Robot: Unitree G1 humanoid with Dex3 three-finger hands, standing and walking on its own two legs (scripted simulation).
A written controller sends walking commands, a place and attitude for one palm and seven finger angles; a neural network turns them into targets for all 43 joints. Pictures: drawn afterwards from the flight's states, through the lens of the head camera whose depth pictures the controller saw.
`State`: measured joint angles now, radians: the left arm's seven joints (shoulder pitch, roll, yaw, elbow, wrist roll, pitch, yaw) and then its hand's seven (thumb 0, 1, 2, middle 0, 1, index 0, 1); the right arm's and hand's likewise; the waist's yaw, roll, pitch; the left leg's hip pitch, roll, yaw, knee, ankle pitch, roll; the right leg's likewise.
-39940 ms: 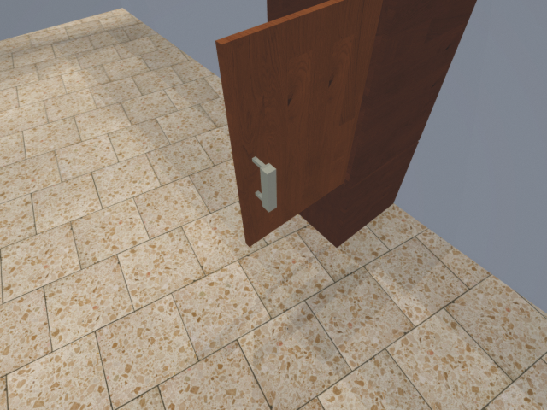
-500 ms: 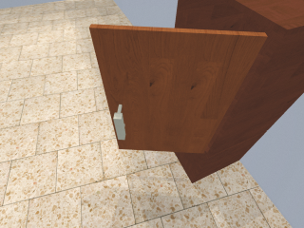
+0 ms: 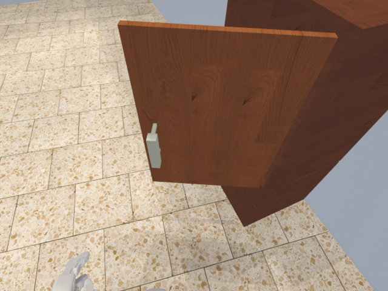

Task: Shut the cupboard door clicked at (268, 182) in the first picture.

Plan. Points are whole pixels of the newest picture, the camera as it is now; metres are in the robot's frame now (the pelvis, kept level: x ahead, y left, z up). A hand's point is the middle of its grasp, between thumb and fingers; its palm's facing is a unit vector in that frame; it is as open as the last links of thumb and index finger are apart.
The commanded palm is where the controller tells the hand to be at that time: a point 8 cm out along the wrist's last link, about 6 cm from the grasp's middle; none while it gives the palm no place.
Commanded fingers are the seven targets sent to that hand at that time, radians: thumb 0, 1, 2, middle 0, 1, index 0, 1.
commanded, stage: raise the hand and make a fist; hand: left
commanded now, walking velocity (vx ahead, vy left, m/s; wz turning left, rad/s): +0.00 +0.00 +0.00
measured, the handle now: (155, 145) +0.49 +0.13 -0.07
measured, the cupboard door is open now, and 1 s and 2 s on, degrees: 63 63 63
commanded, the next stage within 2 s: bring the fist close to the handle in 1.82 s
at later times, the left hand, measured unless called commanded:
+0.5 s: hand (108, 277) +0.15 +0.18 -0.05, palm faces +0.08 -1.00 -0.06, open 5.3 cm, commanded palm +0.14 +0.23 -0.06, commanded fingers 0.00 0.90 0.90 -0.75 -0.90 -0.75 -0.90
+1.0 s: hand (104, 252) +0.20 +0.20 -0.07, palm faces -0.05 -1.00 +0.00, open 3.3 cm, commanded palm +0.18 +0.25 -0.06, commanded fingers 0.00 0.90 0.90 -1.21 -1.40 -1.21 -1.40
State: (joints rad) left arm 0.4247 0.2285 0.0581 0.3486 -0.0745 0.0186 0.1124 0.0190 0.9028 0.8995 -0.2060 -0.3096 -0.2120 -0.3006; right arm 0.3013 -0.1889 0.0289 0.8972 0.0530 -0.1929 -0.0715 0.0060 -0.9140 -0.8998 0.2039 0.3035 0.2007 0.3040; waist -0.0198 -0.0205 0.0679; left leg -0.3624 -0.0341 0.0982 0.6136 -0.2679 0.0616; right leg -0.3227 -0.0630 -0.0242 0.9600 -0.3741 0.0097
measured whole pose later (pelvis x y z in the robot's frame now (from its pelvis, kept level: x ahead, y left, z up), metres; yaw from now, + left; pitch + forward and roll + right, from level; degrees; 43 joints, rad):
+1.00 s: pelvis +0.00 +0.01 -0.11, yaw +0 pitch +20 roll -5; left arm 0.44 0.25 0.13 -0.07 -0.29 -0.44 -0.32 0.02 0.90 0.90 -1.03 -1.21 -1.03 -1.20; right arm 0.19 -0.24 -0.01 0.52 0.00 -0.22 -0.02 0.01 -0.90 -0.90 0.20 0.30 0.20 0.30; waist 0.02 0.03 -0.17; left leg -1.12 -0.04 -0.01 1.33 -0.55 0.09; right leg -1.03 0.04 -0.08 1.25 -0.57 0.00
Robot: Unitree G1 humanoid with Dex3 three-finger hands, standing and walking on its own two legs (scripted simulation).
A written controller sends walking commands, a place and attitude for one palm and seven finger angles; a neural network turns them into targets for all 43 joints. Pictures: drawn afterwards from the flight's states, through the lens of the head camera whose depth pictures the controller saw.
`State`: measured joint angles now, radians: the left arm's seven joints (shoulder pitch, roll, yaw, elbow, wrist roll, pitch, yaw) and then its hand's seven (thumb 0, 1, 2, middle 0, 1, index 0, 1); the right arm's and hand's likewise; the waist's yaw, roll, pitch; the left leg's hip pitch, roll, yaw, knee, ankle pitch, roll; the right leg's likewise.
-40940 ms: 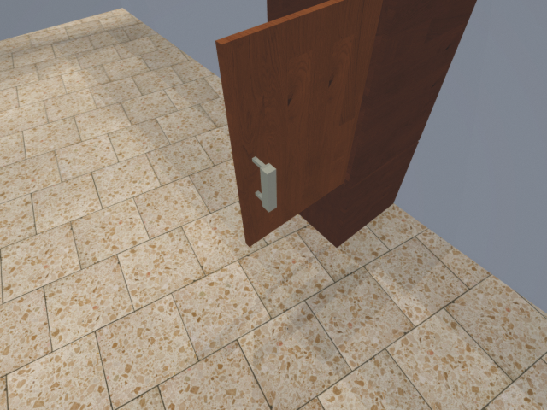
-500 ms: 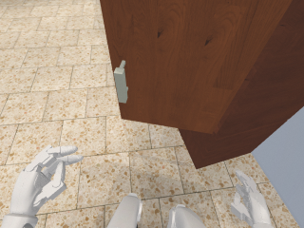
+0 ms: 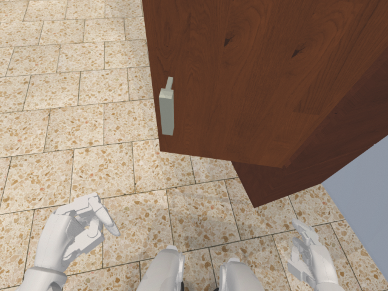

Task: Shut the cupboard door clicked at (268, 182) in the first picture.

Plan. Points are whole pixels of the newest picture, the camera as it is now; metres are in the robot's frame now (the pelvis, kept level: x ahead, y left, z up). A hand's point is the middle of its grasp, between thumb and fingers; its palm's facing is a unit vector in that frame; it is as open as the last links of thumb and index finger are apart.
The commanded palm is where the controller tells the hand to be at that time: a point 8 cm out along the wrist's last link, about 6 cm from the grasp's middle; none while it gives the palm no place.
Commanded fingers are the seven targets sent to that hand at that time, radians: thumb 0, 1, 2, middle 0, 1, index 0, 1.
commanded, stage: raise the hand and make a fist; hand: left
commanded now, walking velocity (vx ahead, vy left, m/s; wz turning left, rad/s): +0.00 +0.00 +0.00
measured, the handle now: (169, 106) +0.49 +0.11 +0.04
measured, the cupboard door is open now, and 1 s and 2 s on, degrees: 63 63 63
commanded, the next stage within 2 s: bring the fist close to the handle in 0.82 s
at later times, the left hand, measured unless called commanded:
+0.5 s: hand (92, 229) +0.21 +0.19 +0.05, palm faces -0.03 -1.00 -0.04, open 3.1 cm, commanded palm +0.19 +0.24 +0.05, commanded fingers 0.00 0.90 0.90 -1.30 -1.50 -1.30 -1.50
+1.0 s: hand (127, 225) +0.22 +0.14 +0.05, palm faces -0.05 -1.00 -0.04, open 3.1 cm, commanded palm +0.21 +0.20 +0.05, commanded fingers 0.00 0.90 0.90 -1.30 -1.50 -1.30 -1.50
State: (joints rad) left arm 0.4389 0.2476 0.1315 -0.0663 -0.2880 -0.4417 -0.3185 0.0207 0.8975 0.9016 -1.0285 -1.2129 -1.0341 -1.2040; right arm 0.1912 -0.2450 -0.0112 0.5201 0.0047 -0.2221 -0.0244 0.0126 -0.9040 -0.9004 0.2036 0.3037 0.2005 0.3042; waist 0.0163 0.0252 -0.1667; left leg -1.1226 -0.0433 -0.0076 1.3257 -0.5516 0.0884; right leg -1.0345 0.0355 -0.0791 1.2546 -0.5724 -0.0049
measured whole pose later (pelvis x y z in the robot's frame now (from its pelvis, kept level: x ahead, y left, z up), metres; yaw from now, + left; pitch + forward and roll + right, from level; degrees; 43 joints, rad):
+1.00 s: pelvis +0.00 -0.04 +0.00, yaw +1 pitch +20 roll -3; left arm 0.39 0.26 0.12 -0.04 -0.28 -0.42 -0.27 0.02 0.90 0.90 -1.30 -1.50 -1.30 -1.50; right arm 0.22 -0.24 0.02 0.48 0.01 -0.15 -0.03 0.01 -0.90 -0.90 0.20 0.30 0.20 0.30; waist 0.01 0.04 -0.20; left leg -1.11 -0.02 -0.04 1.33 -0.56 0.03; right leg -1.03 0.06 -0.11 1.28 -0.59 -0.06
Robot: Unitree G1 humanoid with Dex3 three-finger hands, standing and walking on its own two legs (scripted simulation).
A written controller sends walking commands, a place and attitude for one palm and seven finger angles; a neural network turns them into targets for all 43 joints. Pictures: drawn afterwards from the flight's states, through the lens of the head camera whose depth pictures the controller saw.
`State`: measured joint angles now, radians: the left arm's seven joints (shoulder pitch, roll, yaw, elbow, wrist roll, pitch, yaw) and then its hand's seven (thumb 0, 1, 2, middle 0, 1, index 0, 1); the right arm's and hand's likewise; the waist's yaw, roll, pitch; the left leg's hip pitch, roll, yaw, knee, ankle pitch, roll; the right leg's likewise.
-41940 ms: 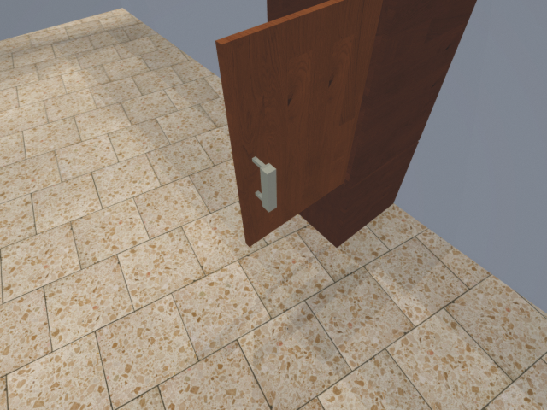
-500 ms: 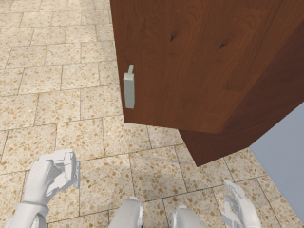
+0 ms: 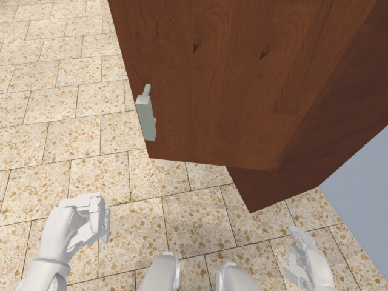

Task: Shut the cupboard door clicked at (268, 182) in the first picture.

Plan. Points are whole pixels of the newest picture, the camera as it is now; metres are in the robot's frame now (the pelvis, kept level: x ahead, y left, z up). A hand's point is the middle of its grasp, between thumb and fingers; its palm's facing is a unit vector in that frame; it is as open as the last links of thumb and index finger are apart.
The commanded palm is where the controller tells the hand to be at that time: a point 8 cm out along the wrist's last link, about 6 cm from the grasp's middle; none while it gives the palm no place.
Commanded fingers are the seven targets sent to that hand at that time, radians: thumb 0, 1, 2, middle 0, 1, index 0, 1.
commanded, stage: bring the fist close to the handle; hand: left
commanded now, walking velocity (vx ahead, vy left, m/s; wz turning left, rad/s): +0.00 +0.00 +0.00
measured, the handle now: (149, 112) +0.49 +0.15 +0.04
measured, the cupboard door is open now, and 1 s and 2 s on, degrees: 63 63 56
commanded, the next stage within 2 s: push the door shut along its arc in 1.32 s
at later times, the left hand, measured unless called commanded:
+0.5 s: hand (135, 185) +0.31 +0.14 +0.04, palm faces -0.09 -1.00 -0.02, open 3.1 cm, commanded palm +0.30 +0.19 +0.04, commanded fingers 0.00 0.90 0.90 -1.30 -1.50 -1.30 -1.50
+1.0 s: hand (162, 146) +0.40 +0.10 +0.04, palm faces -0.07 -1.00 -0.02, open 3.1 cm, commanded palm +0.37 +0.16 +0.04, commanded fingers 0.00 0.90 0.90 -1.30 -1.50 -1.30 -1.50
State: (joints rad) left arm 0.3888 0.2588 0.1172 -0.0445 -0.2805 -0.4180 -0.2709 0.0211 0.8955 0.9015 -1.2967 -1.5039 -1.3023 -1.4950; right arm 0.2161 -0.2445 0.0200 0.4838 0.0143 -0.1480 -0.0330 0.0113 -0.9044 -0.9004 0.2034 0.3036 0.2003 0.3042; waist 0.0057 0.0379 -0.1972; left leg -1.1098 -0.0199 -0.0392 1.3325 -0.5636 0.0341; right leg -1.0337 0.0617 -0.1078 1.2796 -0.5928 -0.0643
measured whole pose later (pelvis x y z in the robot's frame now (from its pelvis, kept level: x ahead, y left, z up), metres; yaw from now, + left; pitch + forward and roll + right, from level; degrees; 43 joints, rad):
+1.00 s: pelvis +0.00 +0.01 +0.01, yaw -1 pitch +22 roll -2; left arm -0.38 0.15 0.03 0.60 -0.09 -0.47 0.03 0.02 0.90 0.90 -1.30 -1.50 -1.30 -1.50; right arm 0.24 -0.24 0.01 0.59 -0.02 0.00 0.03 0.01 -0.91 -0.90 0.20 0.30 0.20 0.30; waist -0.07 0.03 -0.18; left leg -1.13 -0.03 0.00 1.28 -0.53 0.05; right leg -1.08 0.05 -0.06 1.25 -0.56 -0.04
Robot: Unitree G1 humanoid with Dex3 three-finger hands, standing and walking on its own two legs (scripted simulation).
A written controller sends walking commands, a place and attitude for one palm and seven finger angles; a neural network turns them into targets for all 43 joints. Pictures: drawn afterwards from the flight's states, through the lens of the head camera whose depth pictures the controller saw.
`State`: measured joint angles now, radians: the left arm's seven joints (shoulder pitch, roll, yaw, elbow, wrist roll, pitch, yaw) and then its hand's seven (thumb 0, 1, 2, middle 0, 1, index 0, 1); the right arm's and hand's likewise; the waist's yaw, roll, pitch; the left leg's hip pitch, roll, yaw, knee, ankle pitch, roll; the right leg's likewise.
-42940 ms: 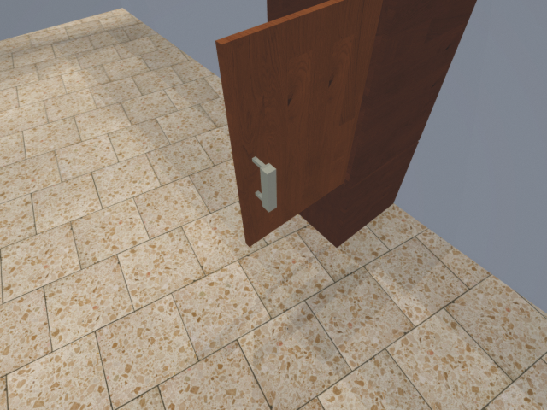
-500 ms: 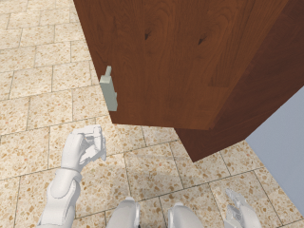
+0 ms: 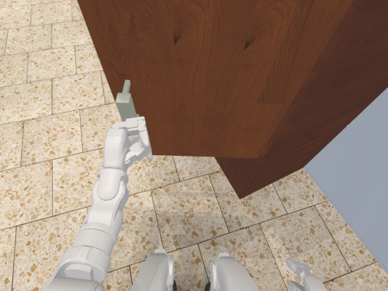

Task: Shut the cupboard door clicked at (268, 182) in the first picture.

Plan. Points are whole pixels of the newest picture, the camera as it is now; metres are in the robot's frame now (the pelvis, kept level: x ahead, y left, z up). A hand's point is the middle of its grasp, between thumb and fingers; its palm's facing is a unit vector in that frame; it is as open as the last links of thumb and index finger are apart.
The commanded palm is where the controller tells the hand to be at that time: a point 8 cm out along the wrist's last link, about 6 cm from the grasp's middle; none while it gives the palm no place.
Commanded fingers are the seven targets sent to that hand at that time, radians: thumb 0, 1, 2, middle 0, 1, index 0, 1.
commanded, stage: bring the fist close to the handle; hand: left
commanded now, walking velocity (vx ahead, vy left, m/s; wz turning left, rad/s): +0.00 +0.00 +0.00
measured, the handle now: (131, 110) +0.49 +0.15 +0.04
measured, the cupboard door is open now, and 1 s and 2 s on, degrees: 63 56 44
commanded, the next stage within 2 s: push the door shut along its arc in 0.32 s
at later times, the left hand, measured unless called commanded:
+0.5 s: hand (146, 153) +0.38 +0.10 +0.03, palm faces -0.06 -1.00 -0.03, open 3.1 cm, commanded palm +0.37 +0.16 +0.03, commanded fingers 0.00 0.90 0.90 -1.30 -1.50 -1.30 -1.50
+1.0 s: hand (146, 123) +0.45 +0.11 +0.04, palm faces -0.16 -0.99 -0.05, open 3.1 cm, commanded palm +0.45 +0.14 +0.03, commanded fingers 0.00 0.90 0.90 -1.30 -1.50 -1.30 -1.50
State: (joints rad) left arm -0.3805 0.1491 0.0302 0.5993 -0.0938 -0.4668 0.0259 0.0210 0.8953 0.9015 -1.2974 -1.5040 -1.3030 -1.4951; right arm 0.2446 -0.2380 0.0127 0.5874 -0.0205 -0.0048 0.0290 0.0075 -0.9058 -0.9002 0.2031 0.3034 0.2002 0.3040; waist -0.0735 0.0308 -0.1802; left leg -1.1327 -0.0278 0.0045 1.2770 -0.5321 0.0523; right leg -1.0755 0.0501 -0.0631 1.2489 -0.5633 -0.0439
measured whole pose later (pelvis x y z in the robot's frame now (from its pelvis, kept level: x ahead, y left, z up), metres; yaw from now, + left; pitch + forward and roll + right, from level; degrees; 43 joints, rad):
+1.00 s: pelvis -0.01 +0.00 -0.01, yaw +0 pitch +25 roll -3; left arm -0.76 0.28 0.14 1.02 -0.12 -0.51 -0.17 0.02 0.90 0.90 -1.33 -1.50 -1.31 -1.50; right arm 0.30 -0.26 0.01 0.65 -0.01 0.03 0.02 0.01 -0.91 -0.90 0.20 0.30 0.20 0.30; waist -0.12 0.04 -0.17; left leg -1.23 -0.03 -0.01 1.31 -0.52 0.05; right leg -1.16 0.05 -0.08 1.28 -0.55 -0.05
